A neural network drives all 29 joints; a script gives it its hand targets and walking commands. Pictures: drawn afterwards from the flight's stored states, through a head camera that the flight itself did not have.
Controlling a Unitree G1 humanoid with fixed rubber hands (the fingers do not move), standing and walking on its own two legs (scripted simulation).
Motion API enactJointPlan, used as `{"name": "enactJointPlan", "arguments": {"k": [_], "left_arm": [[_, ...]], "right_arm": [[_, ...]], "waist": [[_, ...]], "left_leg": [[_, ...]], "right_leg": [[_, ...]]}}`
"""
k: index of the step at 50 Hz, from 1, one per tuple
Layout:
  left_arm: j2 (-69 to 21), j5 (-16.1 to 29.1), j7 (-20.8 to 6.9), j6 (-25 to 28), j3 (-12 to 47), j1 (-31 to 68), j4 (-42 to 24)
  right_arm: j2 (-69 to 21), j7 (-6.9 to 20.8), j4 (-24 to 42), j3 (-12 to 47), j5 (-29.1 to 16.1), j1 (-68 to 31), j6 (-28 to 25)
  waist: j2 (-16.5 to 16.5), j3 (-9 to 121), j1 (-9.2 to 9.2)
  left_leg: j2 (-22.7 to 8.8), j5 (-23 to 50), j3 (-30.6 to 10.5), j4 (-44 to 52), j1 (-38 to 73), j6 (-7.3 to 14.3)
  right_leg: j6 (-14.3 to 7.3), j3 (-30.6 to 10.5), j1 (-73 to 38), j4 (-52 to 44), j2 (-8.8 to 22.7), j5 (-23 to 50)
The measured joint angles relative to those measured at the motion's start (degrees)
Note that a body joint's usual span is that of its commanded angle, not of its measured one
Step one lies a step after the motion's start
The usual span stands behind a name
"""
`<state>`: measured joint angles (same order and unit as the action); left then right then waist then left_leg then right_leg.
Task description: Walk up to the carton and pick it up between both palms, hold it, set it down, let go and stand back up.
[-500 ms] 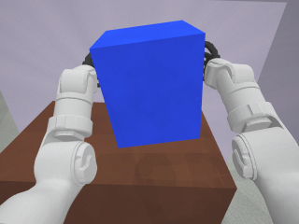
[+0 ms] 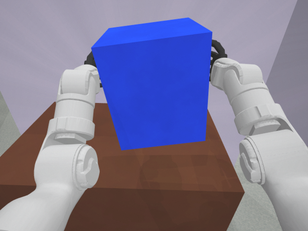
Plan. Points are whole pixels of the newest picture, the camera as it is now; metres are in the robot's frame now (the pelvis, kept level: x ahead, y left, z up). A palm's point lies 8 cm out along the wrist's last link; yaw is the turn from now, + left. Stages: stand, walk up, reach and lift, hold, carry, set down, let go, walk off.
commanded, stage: hold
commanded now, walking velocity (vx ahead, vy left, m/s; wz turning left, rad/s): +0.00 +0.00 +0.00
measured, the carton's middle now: (155, 82) +0.40 -0.01 +0.29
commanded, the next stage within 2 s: none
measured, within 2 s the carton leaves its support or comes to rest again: neither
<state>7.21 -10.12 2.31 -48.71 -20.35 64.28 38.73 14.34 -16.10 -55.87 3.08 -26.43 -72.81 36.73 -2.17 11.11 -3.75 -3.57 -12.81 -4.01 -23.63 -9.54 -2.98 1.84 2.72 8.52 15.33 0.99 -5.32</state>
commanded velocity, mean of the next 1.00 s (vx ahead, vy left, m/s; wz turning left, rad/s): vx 0.00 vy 0.00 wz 0.00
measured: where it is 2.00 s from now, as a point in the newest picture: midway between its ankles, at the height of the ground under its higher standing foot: outside the picture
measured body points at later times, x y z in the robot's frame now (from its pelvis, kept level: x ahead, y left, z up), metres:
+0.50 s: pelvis +0.00 +0.00 +0.00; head -0.09 +0.01 +0.44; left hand +0.40 +0.15 +0.32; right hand +0.39 -0.15 +0.34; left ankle +0.00 +0.15 -0.75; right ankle +0.03 -0.14 -0.75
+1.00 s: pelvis +0.00 +0.00 +0.00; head -0.09 +0.00 +0.44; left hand +0.40 +0.14 +0.32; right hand +0.39 -0.16 +0.33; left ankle +0.00 +0.15 -0.75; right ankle +0.03 -0.14 -0.75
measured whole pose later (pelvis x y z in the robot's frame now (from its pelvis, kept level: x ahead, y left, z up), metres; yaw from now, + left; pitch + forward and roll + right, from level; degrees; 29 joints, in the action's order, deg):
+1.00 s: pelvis +0.00 +0.00 +0.00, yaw +0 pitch -1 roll -2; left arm 7.4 -10.4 2.4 -48.0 -20.9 65.3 39.8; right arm 14.1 -16.2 -56.0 2.5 -25.9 -72.9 37.1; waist -2.4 11.2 -3.8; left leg -3.5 -12.6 -4.3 -23.6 -9.6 -3.0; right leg 1.8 2.8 8.5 15.2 1.0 -5.1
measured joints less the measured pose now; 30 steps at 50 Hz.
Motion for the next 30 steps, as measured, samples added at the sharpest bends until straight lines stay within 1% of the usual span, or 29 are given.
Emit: {"name": "enactJointPlan", "arguments": {"k": [5,9,13,19,23,27,30], "left_arm": [[-0.1,0.0,0.1,-0.4,-0.1,-0.2,-1.0],[-0.2,-0.4,-0.1,-0.6,-0.8,0.0,-0.5],[0.1,-0.3,-0.3,-1.1,-0.3,-0.3,-0.8],[0.2,0.1,-0.1,-1.0,0.3,-0.4,-1.3],[-0.1,-0.6,-0.3,-0.8,-0.3,0.0,-0.8],[0.0,-0.9,-0.6,-0.9,-0.4,-0.3,-0.5],[0.1,-0.4,-0.5,-0.9,0.2,-0.9,-1.3]], "right_arm": [[0.2,-0.2,0.6,0.5,-0.7,0.2,0.1],[0.0,-0.3,0.4,0.6,-0.5,0.3,0.4],[-0.1,-0.4,0.6,1.2,-1.0,0.6,0.6],[-0.2,-0.5,1.2,-0.2,-0.4,0.7,0.7],[-0.2,-0.4,0.3,-0.5,-0.4,0.1,0.6],[-0.4,-0.3,-0.3,-0.2,-0.1,0.2,0.6],[-0.5,-0.3,0.5,0.1,-0.3,0.8,0.5]], "waist": [[-0.3,0.0,0.01],[-0.1,0.2,0.11],[0.1,0.1,0.14],[0.3,0.5,0.03],[0.5,-0.2,0.06],[0.7,-0.4,-0.20],[0.7,-0.3,-0.43]], "left_leg": [[0.0,-0.2,0.0,-0.2,0.2,0.0],[0.0,-0.2,0.1,0.2,0.7,0.1],[-0.1,-0.4,0.1,0.1,1.1,0.1],[-0.1,-0.6,-0.2,-0.6,0.5,0.0],[-0.1,-0.5,-0.2,-0.4,1.2,0.0],[0.1,-0.3,-0.3,0.0,1.2,0.0],[0.1,-0.2,-0.4,-0.2,0.7,0.0]], "right_leg": [[0.0,0.0,-0.3,0.0,0.0,-0.1],[0.1,-0.1,-0.7,-0.1,0.0,-0.2],[0.1,-0.1,-1.1,-0.1,-0.1,-0.3],[0.0,0.2,-0.9,0.0,-0.1,-0.4],[0.0,0.2,-1.6,-0.3,-0.1,-0.2],[0.0,0.2,-1.5,-0.3,0.0,-0.1],[0.0,0.3,-1.1,-0.2,0.0,-0.1]]}}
